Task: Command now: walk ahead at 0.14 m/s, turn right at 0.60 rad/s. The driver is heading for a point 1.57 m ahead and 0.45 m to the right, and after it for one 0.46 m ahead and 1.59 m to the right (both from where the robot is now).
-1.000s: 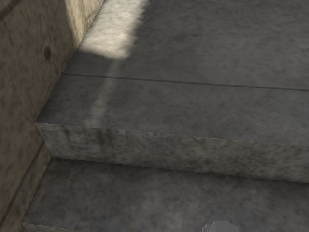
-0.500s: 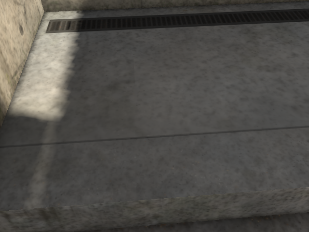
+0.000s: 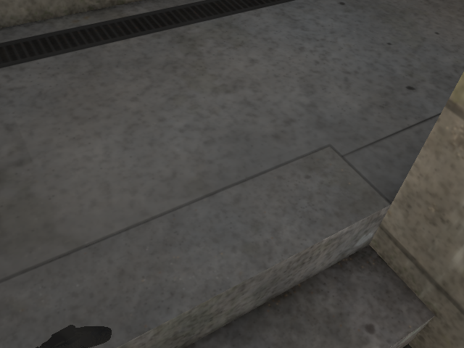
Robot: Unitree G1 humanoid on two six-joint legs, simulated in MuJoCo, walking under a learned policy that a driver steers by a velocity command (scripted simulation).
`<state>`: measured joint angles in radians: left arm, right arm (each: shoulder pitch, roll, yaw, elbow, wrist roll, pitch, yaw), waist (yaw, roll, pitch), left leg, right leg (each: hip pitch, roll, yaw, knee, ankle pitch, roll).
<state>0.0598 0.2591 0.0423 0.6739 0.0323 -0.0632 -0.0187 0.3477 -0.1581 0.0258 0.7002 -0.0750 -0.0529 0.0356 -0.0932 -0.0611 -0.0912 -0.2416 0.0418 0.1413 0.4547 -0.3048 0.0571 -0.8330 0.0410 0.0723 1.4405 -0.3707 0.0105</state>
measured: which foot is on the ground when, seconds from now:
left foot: down 0.00-0.32, up 0.34-0.68, down 0.70-1.00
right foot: up 0.00-0.30, down 0.32-0.70, up 0.72-1.00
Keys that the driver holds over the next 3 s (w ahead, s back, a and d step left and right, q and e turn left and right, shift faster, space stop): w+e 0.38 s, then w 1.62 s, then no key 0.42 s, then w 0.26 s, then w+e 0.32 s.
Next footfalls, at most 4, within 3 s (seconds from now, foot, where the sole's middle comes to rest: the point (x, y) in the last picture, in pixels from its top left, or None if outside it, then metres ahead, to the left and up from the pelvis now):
0.32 right None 0.17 -0.22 -0.78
0.70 left None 0.44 -0.16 -0.59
1.18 right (345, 309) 0.54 -0.36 -0.59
1.62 left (227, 222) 0.69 -0.05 -0.40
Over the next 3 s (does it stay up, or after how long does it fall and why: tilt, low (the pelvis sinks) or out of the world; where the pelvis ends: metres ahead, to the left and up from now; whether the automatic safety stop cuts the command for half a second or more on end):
stays up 1.15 -0.13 0.38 its command is cut before an obstacle after 0.5 s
